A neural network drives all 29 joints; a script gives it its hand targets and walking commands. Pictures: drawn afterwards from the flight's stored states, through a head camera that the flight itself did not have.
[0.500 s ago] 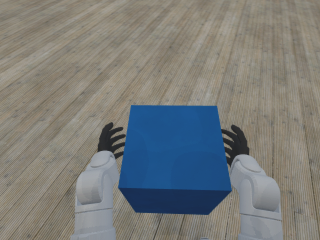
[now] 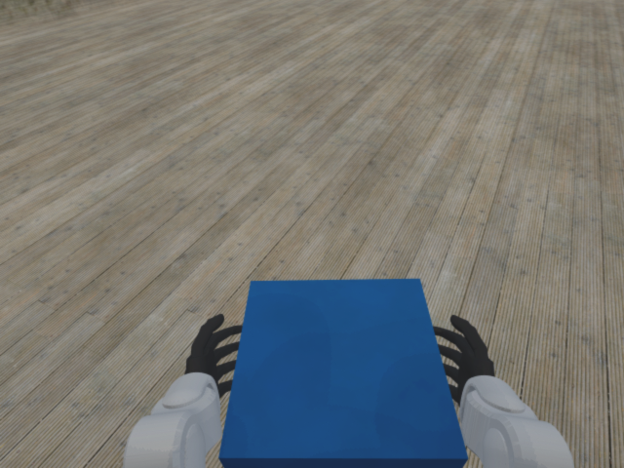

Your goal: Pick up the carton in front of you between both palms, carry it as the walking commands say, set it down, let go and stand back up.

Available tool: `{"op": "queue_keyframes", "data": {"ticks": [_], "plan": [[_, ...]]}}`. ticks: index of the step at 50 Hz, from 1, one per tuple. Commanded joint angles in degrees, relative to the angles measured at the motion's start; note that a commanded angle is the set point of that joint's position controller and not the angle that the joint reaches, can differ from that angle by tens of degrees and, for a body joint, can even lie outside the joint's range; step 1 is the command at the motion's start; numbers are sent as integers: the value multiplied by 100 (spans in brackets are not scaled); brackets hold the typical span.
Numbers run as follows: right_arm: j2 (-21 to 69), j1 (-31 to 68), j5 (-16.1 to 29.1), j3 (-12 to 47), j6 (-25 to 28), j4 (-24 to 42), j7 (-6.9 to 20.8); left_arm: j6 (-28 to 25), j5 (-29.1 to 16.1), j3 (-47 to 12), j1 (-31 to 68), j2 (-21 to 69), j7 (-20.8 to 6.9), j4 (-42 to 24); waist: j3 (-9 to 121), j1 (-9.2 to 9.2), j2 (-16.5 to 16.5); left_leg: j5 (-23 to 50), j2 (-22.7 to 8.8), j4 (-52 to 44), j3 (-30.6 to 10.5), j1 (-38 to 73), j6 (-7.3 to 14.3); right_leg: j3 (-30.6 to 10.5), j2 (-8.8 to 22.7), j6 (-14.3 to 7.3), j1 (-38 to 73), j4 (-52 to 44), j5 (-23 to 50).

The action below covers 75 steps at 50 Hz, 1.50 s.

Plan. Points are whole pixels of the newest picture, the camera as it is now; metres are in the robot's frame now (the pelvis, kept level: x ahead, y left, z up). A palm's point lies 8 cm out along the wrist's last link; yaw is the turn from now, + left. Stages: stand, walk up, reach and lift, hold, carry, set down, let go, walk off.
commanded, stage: carry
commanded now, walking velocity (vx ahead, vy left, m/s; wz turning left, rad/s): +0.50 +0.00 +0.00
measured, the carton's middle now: (336, 405) +0.22 +0.01 +0.00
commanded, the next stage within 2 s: none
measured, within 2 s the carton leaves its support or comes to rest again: neither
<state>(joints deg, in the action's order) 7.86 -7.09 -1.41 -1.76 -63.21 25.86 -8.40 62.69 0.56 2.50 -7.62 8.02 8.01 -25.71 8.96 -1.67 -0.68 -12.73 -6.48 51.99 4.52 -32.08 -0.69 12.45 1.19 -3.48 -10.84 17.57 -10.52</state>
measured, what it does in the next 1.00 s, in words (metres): walks ahead: left foot, then right foot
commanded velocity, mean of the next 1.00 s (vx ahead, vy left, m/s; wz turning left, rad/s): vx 0.50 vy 0.00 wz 0.00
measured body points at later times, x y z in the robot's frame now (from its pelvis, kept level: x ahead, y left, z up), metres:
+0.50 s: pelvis +0.31 +0.05 +0.00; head +0.30 +0.07 +0.45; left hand +0.55 +0.19 +0.07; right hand +0.53 -0.12 +0.08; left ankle +0.30 +0.13 -0.75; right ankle +0.31 -0.09 -0.68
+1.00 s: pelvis +0.63 -0.02 +0.00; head +0.63 -0.04 +0.45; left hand +0.86 +0.14 +0.07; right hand +0.87 -0.16 +0.06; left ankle +0.65 +0.14 -0.68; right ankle +0.61 -0.10 -0.75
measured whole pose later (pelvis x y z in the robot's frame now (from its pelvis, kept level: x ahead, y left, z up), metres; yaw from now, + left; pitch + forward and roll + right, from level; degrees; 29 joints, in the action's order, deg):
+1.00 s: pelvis +0.63 -0.02 +0.00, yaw +0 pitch +4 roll +2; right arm 7.8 -7.0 -2.1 -0.9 -62.5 28.5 -8.3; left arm 61.5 0.8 2.3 -7.7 8.0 7.4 -28.0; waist 5.1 -1.7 -0.6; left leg -12.0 -6.7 53.3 5.2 -32.2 -0.6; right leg 13.2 3.1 -2.6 -9.9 16.5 -10.8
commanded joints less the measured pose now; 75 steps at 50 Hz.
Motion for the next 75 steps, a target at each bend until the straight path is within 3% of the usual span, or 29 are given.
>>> {"op": "queue_keyframes", "data": {"ticks": [1, 10, 13, 14, 15, 16, 17, 18, 19, 21, 25, 34, 37, 38, 39, 40, 43, 45, 48, 57, 59, 61, 62, 63, 64, 65, 67, 69, 75], "plan": [[3994, 1788, 712, 3089, 179, 544, 165, -110, -990, -3236, 1999, 3785, -325, -706, 206, 110, 680, 578, -67, -1059, 141, -182, -92, -1130, 1461, -374, 470, -1332, -336], [3126, 1978, 950, 2948, -94, 987, -56, 139, -855, -2926, 1923, 3054, 37, -927, -332, 50, 917, 840, 189, -2358, 678, 94, 135, -611, 1374, -208, 1196, -638, 1179], [2949, 1830, 969, 2755, -150, 822, -115, 223, -869, -2926, 2010, 2886, 137, -1016, 455, 243, 480, 303, 501, -2623, 981, 2597, 309, 68, 932, 142, 355, 1618, 2391], [2907, 1763, 963, 2705, -146, 787, -129, 254, -913, -2950, 2034, 2838, 147, -1145, 895, 329, -611, -662, -767, -3246, -1153, 3817, 712, 125, 481, 454, -1028, 3259, 1282], [3018, 1840, 1027, 2741, -133, 747, -114, 271, -969, -3074, 2150, 2925, 132, -1271, 1266, 320, -2000, -338, -1871, -3859, -3271, 4926, 1366, -233, -188, 602, -2621, 4799, -1341], [3242, 1747, 1105, 2773, -120, 803, -71, 267, -1041, -3200, 2234, 3128, 93, -1234, 1217, 315, -1679, 622, -1852, -3885, -3176, 4715, 1428, -937, 80, 444, -3004, 5614, -1695], [3479, 1847, 1143, 2866, -81, 899, -12, 236, -1049, -3261, 2289, 3410, 32, -1224, 1176, 336, -1159, 1298, -1700, -3768, -2574, 4366, 1355, -1115, 319, 316, -3012, 5837, -1521], [3736, 2027, 1165, 2965, -33, 985, 62, 186, -1035, -3273, 2271, 3721, -32, -1139, 1172, 305, -472, 1306, -1618, -3748, -2121, 4012, 1168, -1244, 542, 254, -2905, 5638, -1174], [3968, 2181, 1184, 3066, 21, 1072, 133, 126, -1010, -3275, 2255, 3952, -91, -1088, 1051, 259, -188, 1178, -1492, -3898, -1652, 3515, 971, -1290, 693, 249, -2662, 5179, -836], [4132, 2295, 1257, 3237, 85, 1158, 255, 30, -915, -3281, 2158, 4172, -155, -1052, 962, 231, -389, 545, -1253, -4236, -1033, 3070, 779, -1079, 653, 279, -2334, 4433, -480], [3896, 2120, 1321, 3335, 98, 1178, 345, -28, -754, -3240, 1939, 4052, -115, -1081, 540, 247, -612, 85, -1047, -4680, -413, 2972, 837, -699, 605, 467, -2389, 2906, 67], [3137, 1707, 951, 2907, -174, 926, 37, 261, -805, -3037, 1842, 3159, 32, -1061, -336, 274, -868, 1379, -849, -4261, 332, 3388, 588, -93, 405, 334, -1952, 1076, 754], [3190, 1778, 919, 2965, -211, 934, -7, 286, -835, -2938, 1714, 3145, 15, -932, 242, 103, -432, 2422, -410, -2252, 938, 2695, 296, 362, -62, 221, 229, 855, 75], [3154, 1826, 932, 3001, -216, 992, -18, 276, -805, -2882, 1640, 3144, 10, -884, 552, -24, 344, 1611, -97, -816, 1013, 1719, 53, -982, 817, 75, 1222, 363, -624], [3196, 1857, 941, 3091, -219, 1215, -13, 244, -821, -2895, 1733, 3194, -15, -876, 1121, -40, 1988, -108, 556, 1068, 727, -9, -217, -3611, 2274, -729, 2585, -310, -1171], [3346, 1996, 1002, 3168, -203, 1221, 29, 212, -910, -2967, 1622, 3436, -66, -823, 950, 38, 1887, -1391, 576, 1891, -51, -574, -87, -4059, 2383, -837, 2372, -623, 172], [4244, 2074, 1009, 3329, 14, 962, 226, -14, -1046, -3257, 2058, 4207, -297, -1033, 973, 83, 466, -691, -155, 1825, -480, -454, 200, -2301, 1982, -440, 1480, -324, 1229], [4552, 1990, 907, 3388, 161, 866, 292, -141, -1084, -3377, 2124, 4381, -421, -1034, 914, 104, 624, -228, -156, 1166, -276, -113, 141, -1645, 1754, -220, 1067, -643, 762], [4554, 1759, 737, 3350, 281, 760, 285, -238, -1082, -3429, 1932, 4315, -509, -944, 637, 98, 834, 139, -111, 208, -3, -216, 10, -1193, 1615, -283, 1015, -994, 388], [3599, 1784, 968, 3266, 46, 1293, 91, -32, -956, -3143, 1671, 3401, -177, -1225, -323, 68, 965, 1000, 144, -2179, 627, -87, 87, -424, 1399, -234, 1328, -922, 1242], [3299, 1747, 1027, 3158, -54, 1339, 41, 75, -913, -3083, 1666, 3181, -62, -1282, -324, 91, 984, 877, 197, -2331, 754, 335, 197, -293, 1420, -131, 1387, -545, 1647], [3095, 1630, 1047, 3009, -128, 1251, -7, 176, -910, -3070, 1744, 3010, 27, -1370, 179, 245, 635, 435, 673, -2584, 1268, 1996, 241, 209, 1029, 104, 938, 1023, 2498], [3022, 1530, 1032, 2918, -157, 1179, -33, 225, -916, -3056, 1770, 2893, 69, -1412, 517, 358, 114, 119, 234, -2748, 552, 3221, 269, 212, 793, 267, 75, 2256, 1910], [2918, 1578, 1049, 2884, -160, 1160, -47, 276, -962, -3091, 1760, 2846, 89, -1606, 1054, 362, -1493, -932, -1420, -3503, -2284, 4502, 1037, 28, 174, 596, -1645, 4191, 516], [3072, 1470, 1157, 2925, -167, 1168, -26, 306, -1019, -3176, 1867, 2855, 71, -1653, 1033, 321, -1992, 35, -1877, -4170, -3485, 4670, 1329, -564, -146, 556, -2581, 5277, -1599], [3270, 1665, 1228, 2995, -165, 1295, 29, 296, -1021, -3281, 1964, 3198, 33, -1538, 1011, 312, -1383, 953, -1817, -3984, -2798, 4492, 1275, -1080, 252, 392, -2718, 5848, -1583], [3811, 1982, 1254, 3134, -90, 1361, 170, 221, -1015, -3330, 2084, 3801, -84, -1410, 931, 272, -302, 1734, -1534, -3807, -1653, 3723, 982, -1264, 666, 245, -2544, 5513, -935], [4065, 2162, 1281, 3265, -11, 1398, 297, 115, -959, -3380, 2127, 4142, -160, -1319, 896, 220, -416, 1232, -1243, -4096, -913, 3236, 667, -1108, 698, 260, -2187, 4776, -435], [3744, 1890, 1290, 3247, 18, 1360, 364, 71, -784, -3346, 1914, 4011, -90, -1295, 344, 235, -725, 901, -931, -4614, -122, 3442, 733, -593, 613, 503, -2645, 2986, 407]]}}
